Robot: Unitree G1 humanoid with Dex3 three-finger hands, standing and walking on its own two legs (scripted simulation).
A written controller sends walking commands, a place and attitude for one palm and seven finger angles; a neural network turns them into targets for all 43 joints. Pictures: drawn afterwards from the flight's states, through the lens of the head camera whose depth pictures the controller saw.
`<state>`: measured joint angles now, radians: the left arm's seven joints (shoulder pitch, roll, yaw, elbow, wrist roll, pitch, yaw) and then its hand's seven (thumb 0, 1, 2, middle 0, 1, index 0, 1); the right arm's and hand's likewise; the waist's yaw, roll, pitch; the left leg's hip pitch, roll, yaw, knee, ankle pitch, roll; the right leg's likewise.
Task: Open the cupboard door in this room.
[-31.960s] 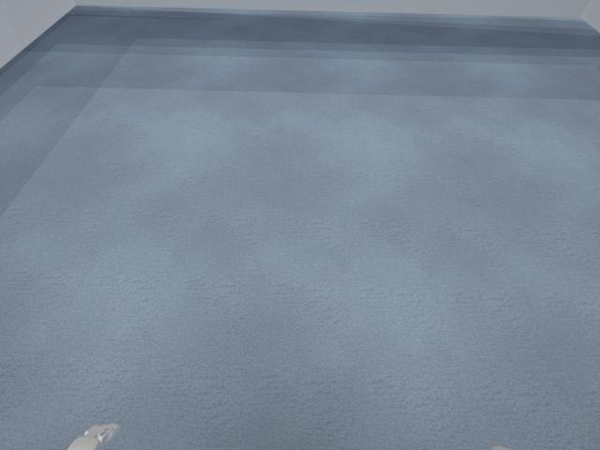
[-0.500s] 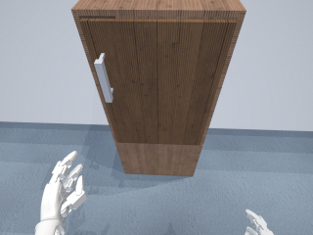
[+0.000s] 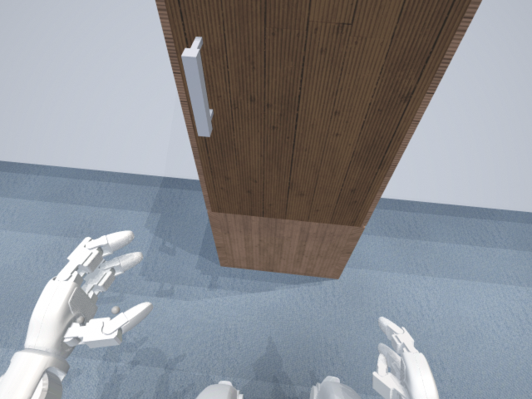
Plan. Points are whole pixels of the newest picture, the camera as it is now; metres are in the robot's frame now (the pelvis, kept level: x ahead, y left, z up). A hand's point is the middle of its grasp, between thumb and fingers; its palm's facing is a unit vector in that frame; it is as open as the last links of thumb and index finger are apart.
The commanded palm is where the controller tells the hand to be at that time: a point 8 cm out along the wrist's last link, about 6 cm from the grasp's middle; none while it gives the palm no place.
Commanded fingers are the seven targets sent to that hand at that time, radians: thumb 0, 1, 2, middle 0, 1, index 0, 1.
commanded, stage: raise the hand with hooked fingers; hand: left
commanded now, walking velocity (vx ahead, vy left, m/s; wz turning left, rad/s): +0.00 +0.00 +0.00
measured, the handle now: (201, 89) +0.57 +0.16 +0.13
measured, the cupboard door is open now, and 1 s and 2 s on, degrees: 0 0 0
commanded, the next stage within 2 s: move the hooked fingers beside the handle in 1.38 s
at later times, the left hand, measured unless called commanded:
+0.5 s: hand (65, 259) +0.26 +0.27 +0.11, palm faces +0.01 -1.00 -0.06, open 13.3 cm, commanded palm +0.23 +0.31 +0.12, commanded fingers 0.00 -0.50 0.30 -0.30 -1.20 -0.30 -1.20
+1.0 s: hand (46, 196) +0.31 +0.29 +0.16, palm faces +0.00 -1.00 -0.03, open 14.0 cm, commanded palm +0.28 +0.33 +0.16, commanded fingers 0.00 -0.50 0.30 -0.30 -1.20 -0.30 -1.20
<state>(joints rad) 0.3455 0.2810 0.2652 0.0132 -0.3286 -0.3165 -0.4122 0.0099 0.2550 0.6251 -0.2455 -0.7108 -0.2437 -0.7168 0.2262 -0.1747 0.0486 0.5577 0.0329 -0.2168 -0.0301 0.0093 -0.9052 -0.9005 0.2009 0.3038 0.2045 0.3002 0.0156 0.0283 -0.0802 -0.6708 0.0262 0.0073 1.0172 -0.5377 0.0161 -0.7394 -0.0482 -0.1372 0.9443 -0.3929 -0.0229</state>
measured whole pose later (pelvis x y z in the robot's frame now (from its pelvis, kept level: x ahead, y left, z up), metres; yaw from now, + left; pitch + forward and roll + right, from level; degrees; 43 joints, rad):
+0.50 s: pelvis +0.00 +0.02 +0.03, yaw +0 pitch +6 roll -2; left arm 0.15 0.36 0.35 0.14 -0.34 -0.22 -0.41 0.00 -0.33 0.38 -0.29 -1.09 -0.29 -1.09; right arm 0.26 -0.28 0.05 0.55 0.05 -0.27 -0.07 0.01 -0.91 -0.90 0.20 0.30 0.20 0.30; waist 0.02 0.02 -0.06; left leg -0.47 0.00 0.03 0.83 -0.47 0.05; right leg -0.54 -0.05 -0.11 0.75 -0.31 0.01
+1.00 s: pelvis +0.01 +0.01 +0.04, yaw -1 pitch +3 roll -1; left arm -0.13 0.46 0.46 0.39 -0.35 -0.10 -0.53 -0.01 -0.50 0.30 -0.30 -1.20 -0.30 -1.20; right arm 0.29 -0.29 0.06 0.58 0.05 -0.21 -0.09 0.01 -0.90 -0.90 0.20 0.30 0.20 0.30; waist 0.02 0.03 -0.03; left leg -0.34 0.01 0.05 0.67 -0.40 0.03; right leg -0.42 -0.04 -0.10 0.62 -0.26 0.00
